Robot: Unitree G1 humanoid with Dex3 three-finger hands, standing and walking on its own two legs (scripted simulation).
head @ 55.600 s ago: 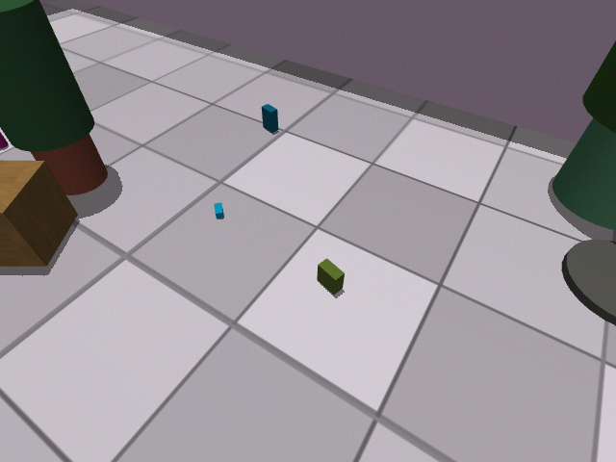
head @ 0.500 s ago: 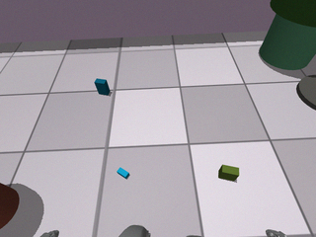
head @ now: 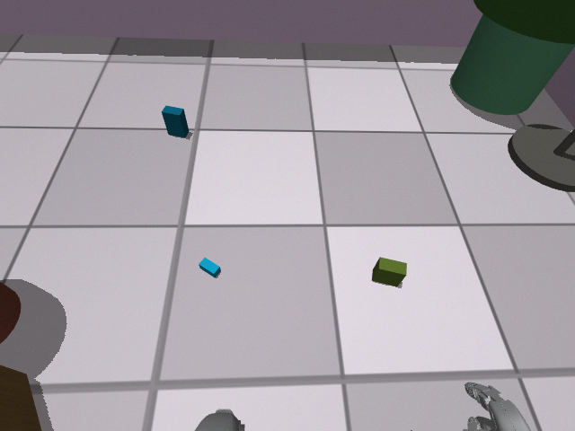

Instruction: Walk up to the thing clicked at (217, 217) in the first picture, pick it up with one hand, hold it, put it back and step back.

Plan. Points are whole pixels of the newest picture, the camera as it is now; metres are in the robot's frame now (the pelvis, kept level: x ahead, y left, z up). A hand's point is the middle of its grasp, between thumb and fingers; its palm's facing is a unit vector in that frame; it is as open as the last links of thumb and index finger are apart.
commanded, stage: step back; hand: left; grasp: from above
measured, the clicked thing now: (209, 267) +0.71 +0.28 -0.74
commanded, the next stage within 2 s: stand in 1.96 s
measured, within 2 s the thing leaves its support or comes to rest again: neither
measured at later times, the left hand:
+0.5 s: hand out of the picture -0.05 +0.27 -0.14, palm faces +0.06 -0.93 -0.37, open 7.4 cm
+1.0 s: hand out of the picture -0.27 +0.22 -0.11, palm faces +0.05 -0.89 -0.46, open 7.4 cm
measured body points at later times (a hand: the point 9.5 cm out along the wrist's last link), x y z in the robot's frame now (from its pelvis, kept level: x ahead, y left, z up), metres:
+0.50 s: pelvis -0.17 -0.01 +0.01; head -0.11 +0.02 +0.45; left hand -0.06 +0.31 -0.11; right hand -0.07 -0.31 -0.11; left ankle -0.15 +0.11 -0.72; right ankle -0.14 -0.15 -0.65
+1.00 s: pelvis -0.33 -0.06 +0.01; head -0.30 -0.09 +0.46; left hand -0.27 +0.27 -0.08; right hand -0.24 -0.37 -0.13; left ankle -0.37 +0.09 -0.66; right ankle -0.29 -0.16 -0.72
